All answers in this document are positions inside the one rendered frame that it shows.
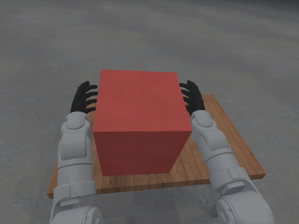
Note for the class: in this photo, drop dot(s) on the table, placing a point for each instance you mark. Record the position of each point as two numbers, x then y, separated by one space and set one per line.
189 168

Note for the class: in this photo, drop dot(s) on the robot left hand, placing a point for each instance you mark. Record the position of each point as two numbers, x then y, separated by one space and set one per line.
79 103

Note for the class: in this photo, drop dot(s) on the carton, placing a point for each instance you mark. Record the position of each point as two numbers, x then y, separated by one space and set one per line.
141 122

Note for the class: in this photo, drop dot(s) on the robot left upper arm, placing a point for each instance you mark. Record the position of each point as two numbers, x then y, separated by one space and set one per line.
82 215

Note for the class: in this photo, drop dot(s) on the robot right hand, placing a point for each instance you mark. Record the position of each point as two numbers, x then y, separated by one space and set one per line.
195 101

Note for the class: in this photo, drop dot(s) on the robot left forearm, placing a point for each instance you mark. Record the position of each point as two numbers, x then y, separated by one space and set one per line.
74 163

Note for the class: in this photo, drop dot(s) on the robot right upper arm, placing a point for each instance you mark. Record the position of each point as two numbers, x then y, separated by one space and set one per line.
246 207

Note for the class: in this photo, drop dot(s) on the robot right forearm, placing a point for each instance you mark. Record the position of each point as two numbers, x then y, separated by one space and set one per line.
226 175

